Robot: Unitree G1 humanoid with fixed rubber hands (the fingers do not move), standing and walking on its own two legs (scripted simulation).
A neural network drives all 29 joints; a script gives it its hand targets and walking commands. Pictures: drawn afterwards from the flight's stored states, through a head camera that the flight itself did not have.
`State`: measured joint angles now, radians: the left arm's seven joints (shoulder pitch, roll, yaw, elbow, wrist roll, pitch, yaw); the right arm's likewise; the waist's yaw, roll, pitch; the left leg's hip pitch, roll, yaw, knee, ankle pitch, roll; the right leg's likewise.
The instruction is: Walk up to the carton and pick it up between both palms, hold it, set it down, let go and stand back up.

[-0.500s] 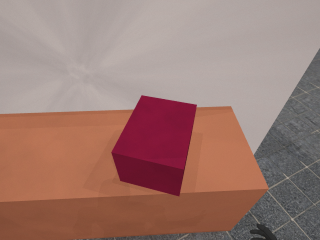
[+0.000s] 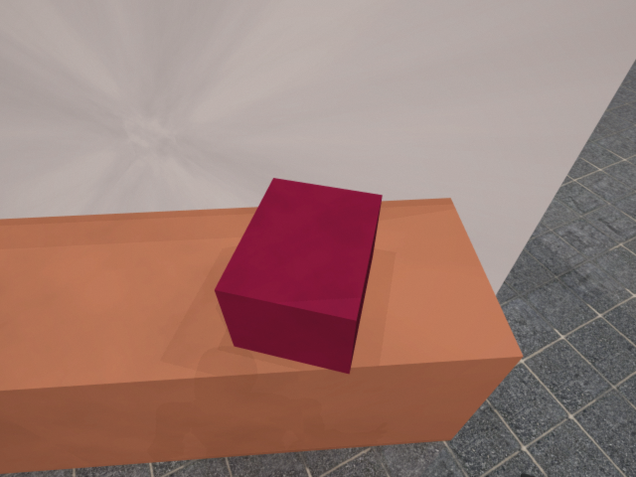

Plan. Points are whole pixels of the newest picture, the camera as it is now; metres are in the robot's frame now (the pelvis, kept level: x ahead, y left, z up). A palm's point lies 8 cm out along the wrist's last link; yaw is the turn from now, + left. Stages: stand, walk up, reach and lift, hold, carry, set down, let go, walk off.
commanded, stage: stand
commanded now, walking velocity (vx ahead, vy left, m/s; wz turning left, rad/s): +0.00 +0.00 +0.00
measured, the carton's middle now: (309, 269) +0.51 +0.03 -0.13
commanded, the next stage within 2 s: none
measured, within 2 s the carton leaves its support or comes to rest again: neither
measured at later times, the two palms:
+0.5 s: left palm out of the picture +0.06 +0.28 -0.11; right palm out of the picture +0.06 -0.31 -0.12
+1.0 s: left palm out of the picture +0.09 +0.27 -0.11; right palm out of the picture +0.08 -0.31 -0.12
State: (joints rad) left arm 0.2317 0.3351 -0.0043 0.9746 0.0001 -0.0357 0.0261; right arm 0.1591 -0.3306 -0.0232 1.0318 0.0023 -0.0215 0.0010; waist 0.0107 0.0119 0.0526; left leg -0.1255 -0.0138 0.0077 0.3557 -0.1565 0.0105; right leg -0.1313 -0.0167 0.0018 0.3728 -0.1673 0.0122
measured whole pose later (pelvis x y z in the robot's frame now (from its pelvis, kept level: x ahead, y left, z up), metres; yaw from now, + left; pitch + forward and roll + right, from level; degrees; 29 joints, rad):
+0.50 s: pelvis +0.00 -0.01 +0.00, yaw +0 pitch -3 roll +0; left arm 0.21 0.33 0.01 0.99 0.00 -0.03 0.02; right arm 0.18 -0.34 -0.02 1.03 0.00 -0.02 -0.01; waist 0.01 0.01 0.05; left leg -0.15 0.01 -0.01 0.37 -0.15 -0.01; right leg -0.15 0.01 0.00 0.36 -0.15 -0.01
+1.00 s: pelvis +0.02 -0.02 +0.00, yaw +0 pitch -3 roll +0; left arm 0.17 0.33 0.02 1.02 -0.01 -0.03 0.01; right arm 0.18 -0.34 -0.01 1.02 0.00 -0.02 -0.02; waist 0.00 0.02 0.06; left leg -0.14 0.02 -0.02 0.36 -0.18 -0.02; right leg -0.13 0.02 0.00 0.35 -0.18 -0.02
